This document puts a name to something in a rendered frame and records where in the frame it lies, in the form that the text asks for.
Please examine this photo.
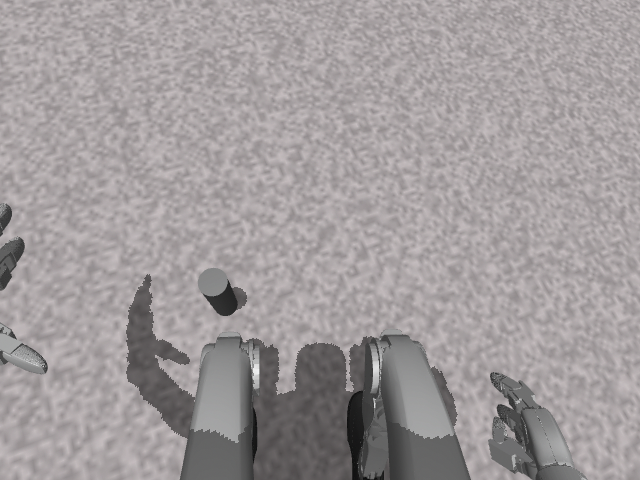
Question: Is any left robot hand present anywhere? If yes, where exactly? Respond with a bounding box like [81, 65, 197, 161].
[0, 203, 48, 374]

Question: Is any right robot foot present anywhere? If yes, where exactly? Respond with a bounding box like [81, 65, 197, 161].
[347, 391, 384, 480]

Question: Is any right robot hand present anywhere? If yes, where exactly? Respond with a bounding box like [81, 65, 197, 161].
[488, 372, 575, 480]

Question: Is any can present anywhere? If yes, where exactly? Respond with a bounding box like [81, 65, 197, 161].
[198, 268, 238, 316]

